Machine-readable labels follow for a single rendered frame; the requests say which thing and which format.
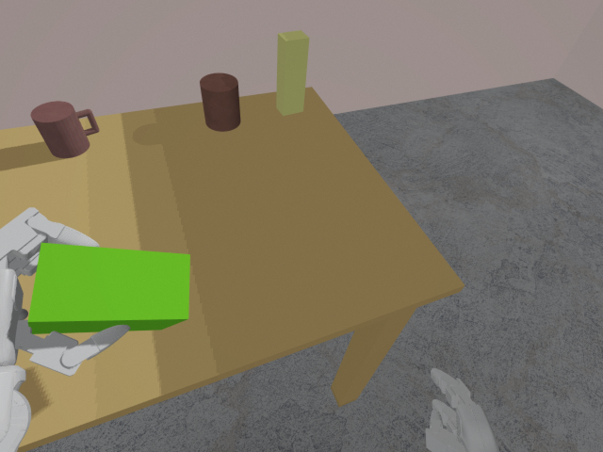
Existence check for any table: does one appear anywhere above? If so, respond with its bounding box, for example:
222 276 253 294
0 87 464 452

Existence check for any robot right hand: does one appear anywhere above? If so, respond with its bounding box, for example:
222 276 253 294
425 368 499 452

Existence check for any sponge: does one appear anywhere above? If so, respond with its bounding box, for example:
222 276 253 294
28 243 190 334

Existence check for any robot left forearm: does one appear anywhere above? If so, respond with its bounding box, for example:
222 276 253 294
0 365 31 452

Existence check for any robot left hand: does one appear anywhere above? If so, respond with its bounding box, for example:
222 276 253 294
0 207 131 377

